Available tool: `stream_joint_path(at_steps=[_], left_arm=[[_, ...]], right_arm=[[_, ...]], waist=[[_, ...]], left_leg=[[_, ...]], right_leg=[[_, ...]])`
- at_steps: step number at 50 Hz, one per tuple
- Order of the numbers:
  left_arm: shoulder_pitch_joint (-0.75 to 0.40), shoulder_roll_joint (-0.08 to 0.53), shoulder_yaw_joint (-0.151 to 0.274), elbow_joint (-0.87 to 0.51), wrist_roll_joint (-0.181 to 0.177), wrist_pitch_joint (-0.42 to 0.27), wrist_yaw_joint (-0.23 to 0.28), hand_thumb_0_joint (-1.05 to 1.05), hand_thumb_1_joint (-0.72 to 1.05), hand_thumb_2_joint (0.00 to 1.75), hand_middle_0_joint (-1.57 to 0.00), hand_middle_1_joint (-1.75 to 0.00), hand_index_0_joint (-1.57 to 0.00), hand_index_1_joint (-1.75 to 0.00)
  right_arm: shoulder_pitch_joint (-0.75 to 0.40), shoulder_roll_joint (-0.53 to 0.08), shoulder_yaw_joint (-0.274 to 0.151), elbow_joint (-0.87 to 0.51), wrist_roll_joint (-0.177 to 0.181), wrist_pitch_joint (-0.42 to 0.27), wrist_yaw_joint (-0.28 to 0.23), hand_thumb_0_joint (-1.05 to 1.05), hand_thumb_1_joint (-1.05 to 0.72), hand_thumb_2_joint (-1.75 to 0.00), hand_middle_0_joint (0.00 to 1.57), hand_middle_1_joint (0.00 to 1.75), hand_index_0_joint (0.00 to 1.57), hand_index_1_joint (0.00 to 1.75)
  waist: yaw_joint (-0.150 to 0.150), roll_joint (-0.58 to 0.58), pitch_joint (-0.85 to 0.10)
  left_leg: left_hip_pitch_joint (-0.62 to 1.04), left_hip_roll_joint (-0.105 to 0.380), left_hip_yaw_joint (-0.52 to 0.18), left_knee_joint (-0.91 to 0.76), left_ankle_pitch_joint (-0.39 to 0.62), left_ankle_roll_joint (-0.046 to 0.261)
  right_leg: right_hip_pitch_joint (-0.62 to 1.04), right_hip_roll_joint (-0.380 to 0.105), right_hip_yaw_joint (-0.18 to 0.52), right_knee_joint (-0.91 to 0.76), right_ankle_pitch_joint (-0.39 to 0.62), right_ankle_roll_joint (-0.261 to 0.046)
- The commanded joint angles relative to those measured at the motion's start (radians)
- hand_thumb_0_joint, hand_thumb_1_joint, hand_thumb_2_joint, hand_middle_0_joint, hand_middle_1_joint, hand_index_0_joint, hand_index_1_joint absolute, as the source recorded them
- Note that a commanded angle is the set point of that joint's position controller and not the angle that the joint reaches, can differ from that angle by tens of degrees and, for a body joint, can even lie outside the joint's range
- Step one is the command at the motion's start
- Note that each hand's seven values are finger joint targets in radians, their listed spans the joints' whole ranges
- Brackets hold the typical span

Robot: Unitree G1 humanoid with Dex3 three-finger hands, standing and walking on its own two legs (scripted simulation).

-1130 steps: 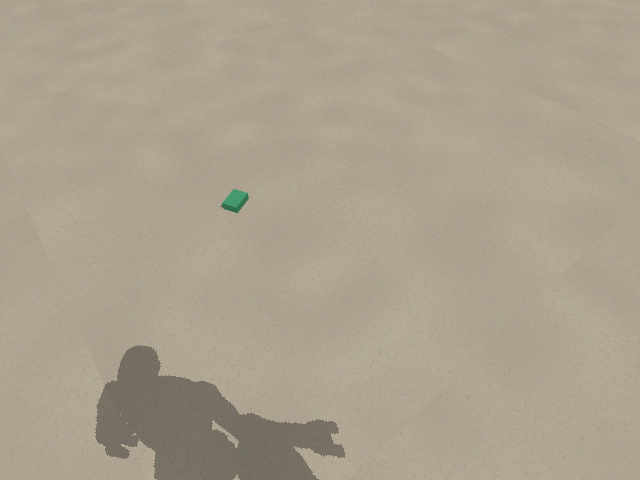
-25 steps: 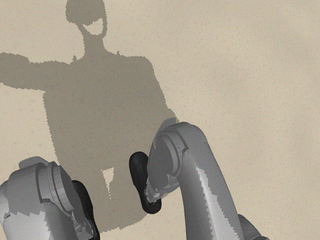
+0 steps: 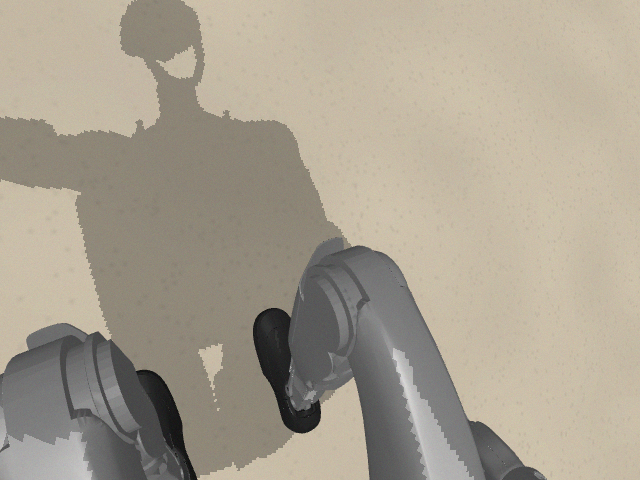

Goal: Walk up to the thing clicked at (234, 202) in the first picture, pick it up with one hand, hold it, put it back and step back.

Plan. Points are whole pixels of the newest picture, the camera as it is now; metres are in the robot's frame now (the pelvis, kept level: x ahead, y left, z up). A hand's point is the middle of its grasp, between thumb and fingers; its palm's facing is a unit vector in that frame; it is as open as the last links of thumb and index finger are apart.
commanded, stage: rest palm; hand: left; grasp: from above
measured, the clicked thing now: out of the picture +0.50 +0.36 -0.30
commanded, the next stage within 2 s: none
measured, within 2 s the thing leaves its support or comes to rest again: neither
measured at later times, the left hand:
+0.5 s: hand out of the picture +0.48 +0.36 -0.24, palm faces -0.44 -0.11 -0.89, open 14.4 cm
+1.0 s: hand out of the picture +0.48 +0.35 -0.25, palm faces -0.45 -0.11 -0.89, open 14.4 cm
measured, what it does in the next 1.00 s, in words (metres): stands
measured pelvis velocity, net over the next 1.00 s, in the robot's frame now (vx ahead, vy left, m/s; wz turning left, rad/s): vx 0.00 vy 0.00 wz -0.07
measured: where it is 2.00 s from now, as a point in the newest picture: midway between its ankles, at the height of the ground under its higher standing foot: (233, 424)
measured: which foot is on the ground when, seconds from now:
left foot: down 0.00-1.00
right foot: down 0.00-1.00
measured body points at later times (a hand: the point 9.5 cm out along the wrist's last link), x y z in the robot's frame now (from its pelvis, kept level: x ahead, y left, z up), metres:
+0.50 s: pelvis +0.01 +0.00 -0.01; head +0.30 +0.12 +0.31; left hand +0.50 +0.36 -0.19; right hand +0.06 -0.25 -0.07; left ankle +0.08 +0.10 -0.28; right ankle +0.13 -0.10 -0.28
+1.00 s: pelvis +0.00 +0.00 -0.01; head +0.29 +0.14 +0.31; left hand +0.49 +0.36 -0.20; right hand +0.05 -0.25 -0.06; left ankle +0.08 +0.10 -0.28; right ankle +0.13 -0.10 -0.28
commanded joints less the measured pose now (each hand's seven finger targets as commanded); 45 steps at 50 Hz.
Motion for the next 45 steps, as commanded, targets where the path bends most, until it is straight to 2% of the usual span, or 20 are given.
stream_joint_path(at_steps=[1, 2, 5, 8, 9, 11, 12, 15, 18, 21, 23, 28, 30, 33, 36, 38, 40, 41, 44, 45], left_arm=[[-0.275, 0.28, 0.019, -0.181, -0.008, -0.1, 0.028, 0.0, -0.51, 0.97, -0.07, -1.0, -0.07, -1.0], [-0.304, 0.332, 0.039, -0.206, 0.002, -0.12, 0.05, 0.0, -0.52, 0.98, -0.07, -0.99, -0.07, -0.99], [-0.3, 0.385, 0.063, -0.214, 0.033, -0.157, 0.115, 0.0, -0.55, 1.0, -0.07, -0.97, -0.06, -0.98], [-0.258, 0.381, 0.066, -0.135, 0.064, -0.147, 0.186, 0.0, -0.56, 1.02, -0.07, -0.94, -0.05, -0.96], [-0.287, 0.397, 0.075, -0.173, 0.066, -0.148, 0.211, 0.0, -0.56, 1.03, -0.07, -0.92, -0.04, -0.95], [-0.26, 0.366, 0.053, -0.121, 0.079, -0.125, 0.236, 0.0, -0.57, 1.04, -0.07, -0.91, -0.04, -0.94], [-0.229, 0.366, 0.054, -0.049, 0.083, -0.11, 0.251, 0.0, -0.58, 1.04, -0.07, -0.92, -0.04, -0.95], [-0.228, 0.367, 0.062, -0.027, 0.077, -0.07, 0.272, 0.0, -0.57, 1.04, -0.08, -0.91, -0.05, -0.94], [-0.22, 0.337, 0.054, -0.008, 0.055, -0.032, 0.253, 0.0, -0.56, 1.02, -0.07, -0.94, -0.05, -0.96], [-0.24, 0.35, 0.057, -0.034, 0.026, -0.015, 0.217, 0.0, -0.56, 1.01, -0.07, -0.95, -0.05, -0.96], [-0.234, 0.367, 0.06, -0.065, 0.018, -0.013, 0.19, 0.0, -0.56, 1.01, -0.06, -0.95, -0.05, -0.97], [-0.217, 0.366, 0.043, -0.091, -0.005, -0.037, 0.141, 0.0, -0.54, 0.99, -0.07, -0.97, -0.06, -0.98], [-0.2, 0.384, 0.046, -0.101, -0.012, -0.05, 0.139, 0.0, -0.56, 1.01, -0.07, -0.95, -0.05, -0.97], [-0.196, 0.392, 0.047, -0.093, -0.01, -0.075, 0.139, 0.0, -0.56, 1.02, -0.07, -0.95, -0.04, -0.97], [-0.223, 0.427, 0.054, -0.127, 0.001, -0.1, 0.163, 0.0, -0.56, 1.02, -0.07, -0.94, -0.05, -0.96], [-0.186, 0.412, 0.049, -0.086, 0.006, -0.101, 0.177, 0.0, -0.55, 1.01, -0.07, -0.94, -0.05, -0.96], [-0.184, 0.379, 0.02, -0.067, 0.012, -0.103, 0.19, 0.0, -0.55, 1.02, -0.07, -0.94, -0.05, -0.96], [-0.229, 0.426, 0.046, -0.112, 0.014, -0.11, 0.207, 0.0, -0.57, 1.03, -0.07, -0.93, -0.04, -0.95], [-0.208, 0.418, 0.035, -0.078, 0.026, -0.099, 0.226, 0.0, -0.57, 1.03, -0.07, -0.92, -0.04, -0.95], [-0.214, 0.394, 0.023, -0.055, 0.028, -0.094, 0.232, 0.0, -0.56, 1.04, -0.08, -0.92, -0.04, -0.95]], right_arm=[[0.21, -0.324, -0.074, -0.014, -0.018, 0.003, -0.026, 0.0, -0.89, -0.9, 0.2, 0.3, 0.2, 0.3], [0.207, -0.329, -0.069, -0.017, -0.024, 0.007, -0.03, 0.0, -0.89, -0.9, 0.2, 0.3, 0.2, 0.3], [0.194, -0.319, -0.057, -0.02, -0.041, 0.014, -0.032, 0.0, -0.9, -0.9, 0.2, 0.3, 0.2, 0.3], [0.19, -0.32, -0.044, -0.02, -0.056, 0.006, -0.03, 0.0, -0.89, -0.9, 0.2, 0.3, 0.2, 0.3], [0.185, -0.327, -0.048, -0.013, -0.057, 0.003, -0.03, 0.0, -0.89, -0.9, 0.2, 0.3, 0.2, 0.3], [0.183, -0.335, -0.044, -0.01, -0.062, -0.012, -0.029, 0.0, -0.89, -0.9, 0.2, 0.3, 0.2, 0.3], [0.181, -0.335, -0.034, -0.006, -0.067, -0.021, -0.025, 0.0, -0.89, -0.9, 0.2, 0.3, 0.2, 0.3], [0.177, -0.319, -0.013, 0.014, -0.066, -0.038, -0.014, 0.0, -0.89, -0.9, 0.2, 0.3, 0.2, 0.3], [0.174, -0.323, -0.012, 0.018, -0.064, -0.059, -0.003, 0.0, -0.9, -0.9, 0.2, 0.3, 0.2, 0.3], [0.184, -0.33, -0.016, 0.015, -0.052, -0.066, -0.001, 0.0, -0.9, -0.9, 0.2, 0.3, 0.2, 0.3], [0.19, -0.335, -0.018, 0.025, -0.047, -0.061, -0.001, 0.0, -0.9, -0.9, 0.2, 0.3, 0.2, 0.3], [0.188, -0.335, -0.008, 0.012, -0.046, -0.047, -0.002, 0.0, -0.9, -0.9, 0.2, 0.3, 0.2, 0.3], [0.186, -0.334, -0.003, 0.001, -0.047, -0.038, -0.005, 0.0, -0.9, -0.9, 0.2, 0.3, 0.2, 0.3], [0.183, -0.343, 0.009, -0.009, -0.053, -0.029, -0.007, 0.0, -0.9, -0.9, 0.2, 0.3, 0.2, 0.3], [0.176, -0.335, 0.019, -0.02, -0.058, -0.023, -0.011, 0.0, -0.9, -0.9, 0.2, 0.3, 0.2, 0.3], [0.165, -0.338, 0.022, -0.018, -0.06, -0.024, -0.012, 0.0, -0.89, -0.9, 0.2, 0.3, 0.2, 0.3], [0.154, -0.335, 0.033, -0.023, -0.066, -0.031, -0.009, 0.0, -0.89, -0.9, 0.2, 0.3, 0.2, 0.3], [0.156, -0.341, 0.033, -0.011, -0.063, -0.029, -0.013, 0.0, -0.89, -0.9, 0.2, 0.3, 0.2, 0.3], [0.146, -0.341, 0.038, -0.008, -0.067, -0.035, -0.014, 0.0, -0.89, -0.9, 0.2, 0.3, 0.2, 0.3], [0.146, -0.344, 0.039, -0.007, -0.067, -0.038, -0.013, 0.0, -0.89, -0.9, 0.2, 0.3, 0.2, 0.3]], waist=[[-0.053, 0.416, -0.646], [-0.038, 0.47, -0.677], [-0.017, 0.57, -0.754], [-0.03, 0.553, -0.682], [-0.027, 0.577, -0.699], [-0.045, 0.567, -0.672], [-0.048, 0.55, -0.627], [-0.058, 0.525, -0.595], [-0.071, 0.534, -0.581], [-0.078, 0.514, -0.589], [-0.074, 0.54, -0.62], [-0.078, 0.524, -0.604], [-0.059, 0.504, -0.64], [-0.074, 0.516, -0.592], [-0.063, 0.535, -0.634], [-0.062, 0.548, -0.595], [-0.083, 0.52, -0.557], [-0.07, 0.537, -0.591], [-0.069, 0.543, -0.583], [-0.083, 0.542, -0.565]], left_leg=[[0.556, -0.025, -0.059, -0.241, 0.142, -0.088], [0.598, -0.02, -0.066, -0.242, 0.157, -0.097], [0.694, -0.007, -0.063, -0.237, 0.238, -0.104], [0.665, -0.002, -0.064, -0.229, 0.272, -0.104], [0.664, -0.003, -0.063, -0.231, 0.3, -0.102], [0.678, 0.004, -0.076, -0.222, 0.348, -0.103], [0.633, 0.003, -0.078, -0.219, 0.32, -0.101], [0.587, 0.011, -0.09, -0.226, 0.283, -0.1], [0.58, 0.017, -0.101, -0.221, 0.262, -0.103], [0.548, 0.011, -0.094, -0.217, 0.234, -0.096], [0.585, 0.018, -0.109, -0.223, 0.272, -0.106], [0.561, 0.012, -0.095, -0.212, 0.243, -0.098], [0.556, 0.01, -0.087, -0.201, 0.252, -0.091], [0.58, 0.014, -0.108, -0.201, 0.28, -0.101], [0.609, 0.019, -0.11, -0.207, 0.277, -0.099], [0.622, 0.024, -0.122, -0.22, 0.282, -0.107], [0.591, 0.023, -0.117, -0.212, 0.258, -0.101], [0.598, 0.027, -0.126, -0.223, 0.269, -0.105], [0.601, 0.029, -0.123, -0.218, 0.266, -0.105], [0.605, 0.031, -0.138, -0.223, 0.277, -0.109]], right_leg=[[0.33, 0.064, 0.018, -0.196, 0.1, -0.008], [0.325, 0.065, 0.012, -0.188, 0.103, -0.013], [0.344, 0.075, 0.012, -0.164, 0.154, -0.009], [0.316, 0.08, 0.001, -0.148, 0.177, -0.004], [0.329, 0.084, -0.002, -0.153, 0.204, -0.006], [0.304, 0.084, -0.008, -0.143, 0.231, -0.001], [0.304, 0.087, -0.012, -0.136, 0.226, -0.002], [0.286, 0.086, -0.014, -0.141, 0.209, 0.001], [0.264, 0.072, -0.014, -0.13, 0.197, 0.005], [0.293, 0.067, -0.009, -0.142, 0.19, 0.007], [0.295, 0.065, -0.011, -0.14, 0.197, 0.005], [0.335, 0.071, -0.009, -0.153, 0.186, 0.004], [0.387, 0.077, -0.007, -0.162, 0.204, 0.003], [0.332, 0.076, -0.019, -0.153, 0.191, -0.002], [0.361, 0.085, -0.02, -0.154, 0.192, 0.001], [0.321, 0.085, -0.027, -0.146, 0.182, 0.002], [0.328, 0.09, -0.03, -0.148, 0.183, 0.006], [0.334, 0.091, -0.036, -0.153, 0.19, 0.005], [0.333, 0.092, -0.033, -0.149, 0.197, 0.005], [0.302, 0.087, -0.039, -0.138, 0.192, 0.006]])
